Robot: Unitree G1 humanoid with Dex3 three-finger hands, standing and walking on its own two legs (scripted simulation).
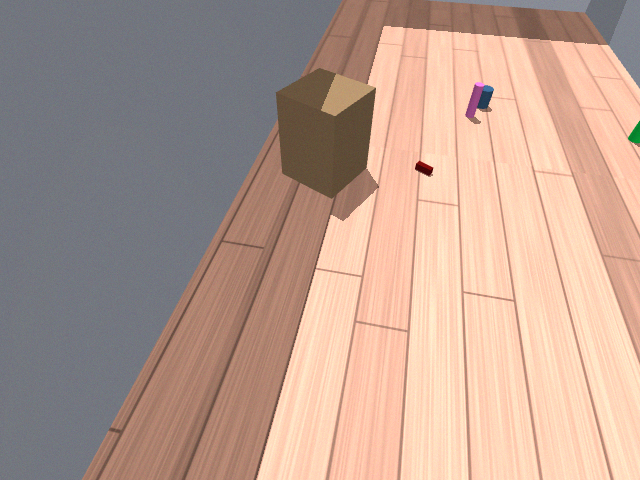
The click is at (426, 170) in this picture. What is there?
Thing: small brick
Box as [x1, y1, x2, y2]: [415, 161, 432, 175]
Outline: 416,163 416,169 428,175 431,173 432,167 420,161
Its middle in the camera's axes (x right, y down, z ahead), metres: +0.54 -0.39 +2.03
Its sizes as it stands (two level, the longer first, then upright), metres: 0.086 0.031 0.036
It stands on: the floor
